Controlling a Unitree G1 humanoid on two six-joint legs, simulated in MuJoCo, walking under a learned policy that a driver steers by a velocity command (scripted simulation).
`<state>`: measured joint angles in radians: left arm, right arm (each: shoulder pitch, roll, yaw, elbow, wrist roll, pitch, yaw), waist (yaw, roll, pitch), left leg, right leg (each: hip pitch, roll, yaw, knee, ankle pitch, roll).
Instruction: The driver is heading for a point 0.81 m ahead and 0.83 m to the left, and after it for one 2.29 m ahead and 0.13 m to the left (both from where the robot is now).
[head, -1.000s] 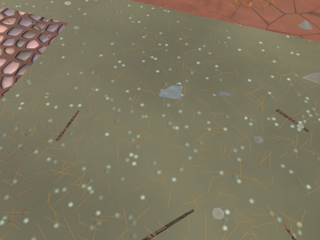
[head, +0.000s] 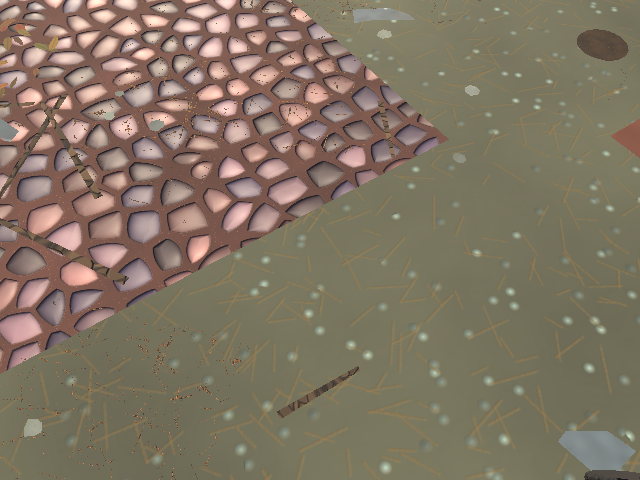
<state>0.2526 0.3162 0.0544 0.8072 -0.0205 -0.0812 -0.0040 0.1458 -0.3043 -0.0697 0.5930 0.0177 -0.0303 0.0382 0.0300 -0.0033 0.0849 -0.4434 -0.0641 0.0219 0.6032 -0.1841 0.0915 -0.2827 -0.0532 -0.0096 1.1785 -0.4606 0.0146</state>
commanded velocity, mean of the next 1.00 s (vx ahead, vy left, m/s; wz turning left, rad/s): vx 0.09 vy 0.00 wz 0.60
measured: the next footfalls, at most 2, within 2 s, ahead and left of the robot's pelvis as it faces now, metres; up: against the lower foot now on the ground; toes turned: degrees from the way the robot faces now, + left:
right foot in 0.36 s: +0.33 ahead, -0.10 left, +0.00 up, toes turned +18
left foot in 0.80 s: +0.16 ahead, +0.11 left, +0.00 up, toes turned +30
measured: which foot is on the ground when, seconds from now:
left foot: down 0.00-0.36, up 0.38-0.78, down 0.80-1.00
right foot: up 0.00-0.34, down 0.36-0.80, up 0.82-1.00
